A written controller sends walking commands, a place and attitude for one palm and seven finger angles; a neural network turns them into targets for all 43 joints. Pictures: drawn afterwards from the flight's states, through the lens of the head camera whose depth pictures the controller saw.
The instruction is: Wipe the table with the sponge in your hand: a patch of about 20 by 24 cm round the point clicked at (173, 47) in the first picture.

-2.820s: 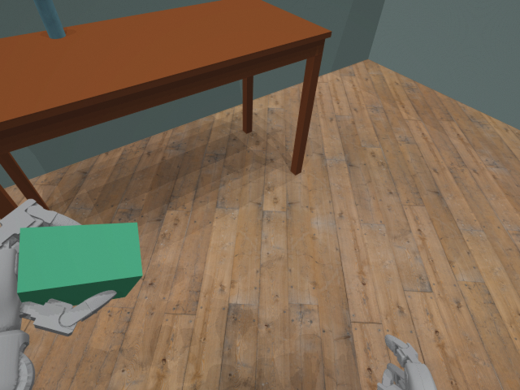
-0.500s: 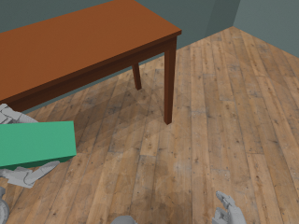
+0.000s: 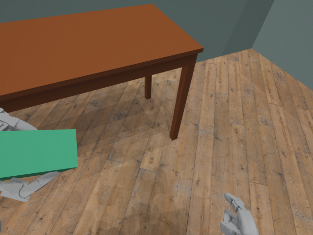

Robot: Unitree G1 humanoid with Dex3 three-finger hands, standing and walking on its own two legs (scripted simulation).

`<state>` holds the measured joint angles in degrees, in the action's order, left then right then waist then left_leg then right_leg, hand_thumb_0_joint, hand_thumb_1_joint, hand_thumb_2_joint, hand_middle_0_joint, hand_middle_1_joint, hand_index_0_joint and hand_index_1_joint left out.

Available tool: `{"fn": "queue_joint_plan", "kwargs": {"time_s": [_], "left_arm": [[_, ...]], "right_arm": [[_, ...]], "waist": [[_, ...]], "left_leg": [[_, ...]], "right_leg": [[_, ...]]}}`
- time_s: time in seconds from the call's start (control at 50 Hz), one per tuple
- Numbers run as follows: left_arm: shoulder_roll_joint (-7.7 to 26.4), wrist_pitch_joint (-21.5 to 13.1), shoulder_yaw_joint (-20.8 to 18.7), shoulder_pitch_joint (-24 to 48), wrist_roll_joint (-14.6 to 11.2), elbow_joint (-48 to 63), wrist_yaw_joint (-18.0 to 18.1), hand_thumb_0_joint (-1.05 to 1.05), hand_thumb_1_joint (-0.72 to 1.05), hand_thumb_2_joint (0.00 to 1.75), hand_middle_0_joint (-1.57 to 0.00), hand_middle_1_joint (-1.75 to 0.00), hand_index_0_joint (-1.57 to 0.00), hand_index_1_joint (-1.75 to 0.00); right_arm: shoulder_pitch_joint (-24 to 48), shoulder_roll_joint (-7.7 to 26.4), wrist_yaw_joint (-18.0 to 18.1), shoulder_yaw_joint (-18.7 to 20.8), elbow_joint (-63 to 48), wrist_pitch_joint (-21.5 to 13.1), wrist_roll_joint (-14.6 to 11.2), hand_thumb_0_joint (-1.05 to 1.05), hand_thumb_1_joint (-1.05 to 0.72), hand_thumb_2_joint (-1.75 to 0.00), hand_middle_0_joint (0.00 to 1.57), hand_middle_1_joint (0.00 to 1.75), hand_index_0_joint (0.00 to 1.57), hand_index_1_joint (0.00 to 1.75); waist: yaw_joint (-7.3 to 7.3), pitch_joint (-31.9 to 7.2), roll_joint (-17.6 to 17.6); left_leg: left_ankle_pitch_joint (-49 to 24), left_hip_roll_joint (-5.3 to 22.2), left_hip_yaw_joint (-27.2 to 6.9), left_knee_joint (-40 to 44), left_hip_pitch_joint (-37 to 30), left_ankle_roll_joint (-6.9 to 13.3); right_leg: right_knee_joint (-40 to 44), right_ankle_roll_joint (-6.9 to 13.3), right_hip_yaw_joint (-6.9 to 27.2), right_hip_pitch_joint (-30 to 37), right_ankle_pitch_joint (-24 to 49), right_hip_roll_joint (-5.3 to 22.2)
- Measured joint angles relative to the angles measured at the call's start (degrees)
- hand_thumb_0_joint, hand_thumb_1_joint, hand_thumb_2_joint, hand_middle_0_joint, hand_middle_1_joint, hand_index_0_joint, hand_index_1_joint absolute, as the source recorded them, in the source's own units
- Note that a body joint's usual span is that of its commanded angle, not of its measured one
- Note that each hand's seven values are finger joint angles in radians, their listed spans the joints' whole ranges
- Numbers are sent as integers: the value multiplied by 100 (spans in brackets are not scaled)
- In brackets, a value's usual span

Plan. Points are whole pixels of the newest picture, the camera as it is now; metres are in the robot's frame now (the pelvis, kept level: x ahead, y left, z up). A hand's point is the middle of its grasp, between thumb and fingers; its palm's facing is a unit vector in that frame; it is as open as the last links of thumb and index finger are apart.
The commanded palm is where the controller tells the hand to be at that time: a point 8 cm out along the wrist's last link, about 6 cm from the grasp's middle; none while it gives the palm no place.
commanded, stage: take the last steps up to it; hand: left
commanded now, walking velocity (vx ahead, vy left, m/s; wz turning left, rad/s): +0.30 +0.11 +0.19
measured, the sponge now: (46, 154) +0.22 +0.22 +0.17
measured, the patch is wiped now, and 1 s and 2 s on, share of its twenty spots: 0.00 0.00 0.00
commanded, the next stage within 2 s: none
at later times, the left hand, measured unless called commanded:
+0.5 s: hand (39, 166) +0.20 +0.22 +0.17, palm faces +0.45 -0.73 -0.51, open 10.1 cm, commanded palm +0.14 +0.26 +0.18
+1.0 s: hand (21, 121) +0.27 +0.28 +0.19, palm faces +0.47 -0.76 -0.44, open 10.1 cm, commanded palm +0.22 +0.32 +0.18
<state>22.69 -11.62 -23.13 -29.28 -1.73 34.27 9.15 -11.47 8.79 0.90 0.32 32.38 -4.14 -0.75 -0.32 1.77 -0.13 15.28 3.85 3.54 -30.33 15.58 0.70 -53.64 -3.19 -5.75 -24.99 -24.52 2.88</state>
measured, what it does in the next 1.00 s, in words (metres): steps on the spot: right foot, then left foot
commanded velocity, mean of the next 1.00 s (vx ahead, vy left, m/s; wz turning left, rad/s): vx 0.30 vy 0.10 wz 0.04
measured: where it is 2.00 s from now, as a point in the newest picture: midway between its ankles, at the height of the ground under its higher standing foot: (144, 226)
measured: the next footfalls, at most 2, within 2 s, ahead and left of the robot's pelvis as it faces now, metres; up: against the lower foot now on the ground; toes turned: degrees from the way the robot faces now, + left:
right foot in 0.14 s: +0.04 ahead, -0.13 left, +0.00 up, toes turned -6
left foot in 0.68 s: +0.10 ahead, +0.13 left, +0.00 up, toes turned +16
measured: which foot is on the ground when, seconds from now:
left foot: down 0.00-0.16, up 0.18-0.66, down 0.68-1.00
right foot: up 0.00-0.12, down 0.14-0.68, up 0.70-1.00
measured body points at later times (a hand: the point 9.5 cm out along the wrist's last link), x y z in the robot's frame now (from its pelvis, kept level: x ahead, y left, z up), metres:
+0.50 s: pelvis +0.01 -0.04 +0.01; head +0.05 -0.06 +0.46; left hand +0.17 +0.26 +0.20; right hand +0.18 -0.30 -0.10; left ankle +0.05 +0.13 -0.68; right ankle +0.00 -0.12 -0.74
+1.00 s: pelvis +0.09 +0.02 +0.00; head +0.11 +0.03 +0.45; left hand +0.24 +0.32 +0.21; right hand +0.26 -0.15 -0.10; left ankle +0.06 +0.12 -0.74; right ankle +0.13 -0.10 -0.70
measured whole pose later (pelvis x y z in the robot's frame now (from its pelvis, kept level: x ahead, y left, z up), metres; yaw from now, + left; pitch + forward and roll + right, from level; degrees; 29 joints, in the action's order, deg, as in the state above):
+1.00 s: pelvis +0.09 +0.02 +0.00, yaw +5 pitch +1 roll -1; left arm 21.4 -13.3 -21.3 -28.2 -0.4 31.5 8.3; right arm -13.0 6.4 2.6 -2.2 35.9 -6.2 0.3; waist 0.8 1.1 -0.9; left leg 15.5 4.1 10.2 -25.7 11.1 1.3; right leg -46.6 -2.2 -8.2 -26.4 -20.4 4.5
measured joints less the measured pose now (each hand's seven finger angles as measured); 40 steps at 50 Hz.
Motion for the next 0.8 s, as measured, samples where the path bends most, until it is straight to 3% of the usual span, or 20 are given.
{"fn": "queue_joint_plan", "kwargs": {"time_s": [0.08, 0.14, 0.18, 0.22, 0.26, 0.32, 0.38, 0.44, 0.52, 0.64, 0.68, 0.74, 0.8], "left_arm": [[-242, 82, 237, -13, 5, -345, -59, -1, -50, 98, -75, -132, -76, -133], [-265, 178, 328, 143, 67, -584, -46, -1, -50, 98, -75, -132, -76, -133], [-347, 206, 435, 372, 139, -747, -48, -1, -50, 98, -75, -132, -76, -133], [-444, 213, 567, 573, 130, -910, -68, -1, -50, 98, -75, -132, -76, -133], [-515, 117, 565, 558, 118, -1011, -97, -1, -50, 98, -75, -132, -76, -133], [-465, -62, 446, 315, 122, -1069, -141, -1, -50, 98, -75, -132, -76, -133], [-311, -188, 366, 203, 131, -1124, -158, -1, -50, 98, -75, -132, -76, -133], [-219, -249, 299, 123, 117, -1100, -137, -1, -50, 98, -75, -132, -76, -133], [-223, -231, 256, -18, 113, -830, -56, -1, -50, 98, -75, -132, -76, -133], [-278, -176, 269, 64, 135, -356, 89, -1, -50, 98, -75, -132, -76, -133], [-272, -187, 235, 210, 126, -255, 140, -1, -50, 98, -75, -133, -76, -133], [-207, -204, 206, 657, 179, -537, 176, -1, -50, 98, -75, -133, -76, -133], [-117, -104, 202, 815, 194, -748, 94, -1, -50, 98, -75, -133, -76, -133]], "right_arm": [[-118, -61, 87, -110, 181, -38, 25, 1, -91, -90, 20, 30, 20, 30], [-180, -53, 179, -170, 284, -57, 58, 1, -90, -90, 20, 30, 20, 31], [-139, 42, 212, -138, 421, -34, 68, 1, -90, -90, 21, 30, 20, 31], [-77, 165, 217, -92, 664, 13, 106, 2, -91, -90, 21, 30, 20, 31], [-38, 278, 215, -47, 794, 54, 126, 2, -91, -90, 21, 30, 20, 31], [2, 428, 239, 63, 741, 120, 118, 2, -91, -90, 20, 30, 20, 30], [-7, 577, 241, 210, 618, 137, 111, 2, -91, -90, 20, 30, 20, 30], [-34, 707, 226, 339, 519, 151, 95, 2, -91, -90, 20, 30, 20, 30], [-135, 766, 209, 445, 395, 124, 74, 2, -91, -90, 20, 30, 19, 30], [-278, 581, 253, 386, 282, 72, 80, 2, -91, -90, 20, 30, 19, 30], [-255, 520, 291, 331, 188, 35, 80, 2, -91, -90, 20, 30, 19, 30], [-5, 194, 304, 219, 206, 12, 75, 2, -91, -90, 20, 30, 20, 30], [96, -92, 223, 3, 231, -61, 60, 2, -91, -90, 20, 30, 20, 30]], "waist": [[121, -136, -161], [218, -171, -192], [230, -127, -309], [199, -64, -290], [182, -41, -218], [41, 0, -165], [-83, 84, -128], [-113, 169, -103], [-40, 207, -39], [157, 59, 177], [167, -8, 198], [112, 57, 363], [-14, -34, 284]], "left_leg": [[-10, -31, -92, -18, 12, -62], [145, -95, -145, -340, 142, -130], [807, -82, -237, -1194, 469, -52], [1025, -246, -347, -2552, 927, -104], [723, -283, -302, -3515, 1278, -189], [268, -168, -245, -3970, 1618, -266], [-49, -17, -145, -3571, 1728, -277], [-166, 91, 1, -2773, 1612, -243], [-70, 125, 246, -1709, 1273, -173], [54, -5, 571, -349, 408, -50], [-243, -53, 622, 69, 83, 37], [54, -117, 699, -394, 105, 117], [116, -66, 628, -271, 27, 137]], "right_leg": [[695, -40, -95, 340, -108, 3], [1789, 16, -223, 928, -35, -36], [1827, 349, -337, 939, 495, -62], [1737, 560, -451, 999, 465, 49], [1932, 606, -453, 1125, 502, 124], [2365, 582, -465, 1293, 722, 168], [2674, 582, -551, 1418, 866, 224], [2819, 554, -606, 1490, 915, 268], [2836, 483, -611, 1533, 872, 313], [2464, 271, -549, 1556, 530, 389], [1899, 204, -469, 1390, 213, 427], [7, 280, 48, 722, -594, 337], [-1128, 242, 77, 52, -459, 179]]}}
